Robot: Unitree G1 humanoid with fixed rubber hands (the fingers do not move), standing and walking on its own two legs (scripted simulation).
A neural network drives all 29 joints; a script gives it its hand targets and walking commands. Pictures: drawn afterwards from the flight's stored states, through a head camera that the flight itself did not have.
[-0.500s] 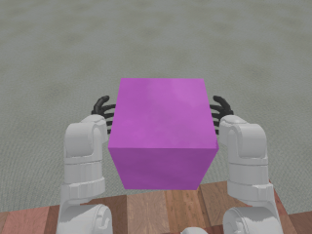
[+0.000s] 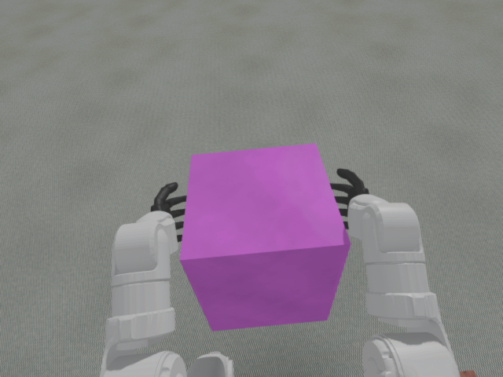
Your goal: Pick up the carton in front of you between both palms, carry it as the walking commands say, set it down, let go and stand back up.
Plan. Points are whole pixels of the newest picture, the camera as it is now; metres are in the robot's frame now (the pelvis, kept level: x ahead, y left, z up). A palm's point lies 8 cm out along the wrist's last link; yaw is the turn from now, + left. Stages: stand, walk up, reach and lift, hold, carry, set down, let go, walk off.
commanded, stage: carry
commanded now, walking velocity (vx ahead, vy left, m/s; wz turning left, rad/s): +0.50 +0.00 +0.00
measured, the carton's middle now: (261, 240) +0.33 +0.01 +0.00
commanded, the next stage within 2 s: none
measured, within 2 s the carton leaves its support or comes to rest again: neither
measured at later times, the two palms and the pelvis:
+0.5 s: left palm (188, 94) +0.67 +0.16 +0.07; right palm (322, 90) +0.65 -0.14 +0.08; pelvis +0.31 +0.04 -0.02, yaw -1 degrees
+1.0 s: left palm (202, 46) +0.92 +0.16 +0.06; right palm (307, 36) +0.95 -0.14 +0.06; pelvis +0.65 -0.01 -0.01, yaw +2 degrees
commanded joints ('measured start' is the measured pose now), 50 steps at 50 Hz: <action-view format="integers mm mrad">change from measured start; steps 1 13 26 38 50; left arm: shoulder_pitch -740 -762 -851 -705 -391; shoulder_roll -1092 -884 -1047 -1011 -1098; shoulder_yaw -748 -761 -670 -702 -835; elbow -221 -63 -44 -61 -323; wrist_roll -495 -482 -419 -397 -417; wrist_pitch -35 -42 -48 25 -24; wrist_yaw -272 -256 -185 -212 -290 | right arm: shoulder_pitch -573 -574 -843 -619 -254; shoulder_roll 1148 848 1099 1023 1122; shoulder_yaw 690 618 635 612 749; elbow -185 -120 -117 -119 -325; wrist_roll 378 328 510 408 323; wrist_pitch -62 -43 -48 17 -51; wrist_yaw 197 207 274 278 269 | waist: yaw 28 -69 -58 -29 3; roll -112 -46 80 174 -92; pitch -417 -467 -405 -386 -400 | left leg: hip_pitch -161 710 753 790 33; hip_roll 8 -10 175 100 29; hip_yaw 4 17 -222 25 -5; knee -168 -658 -780 -541 -208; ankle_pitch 92 367 548 1138 80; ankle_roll -9 97 213 66 -22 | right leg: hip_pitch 511 165 -524 5 413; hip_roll -240 -115 -73 67 -269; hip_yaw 239 16 68 -128 198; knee -99 461 638 -63 -226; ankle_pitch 597 571 28 335 401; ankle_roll -72 33 89 22 -80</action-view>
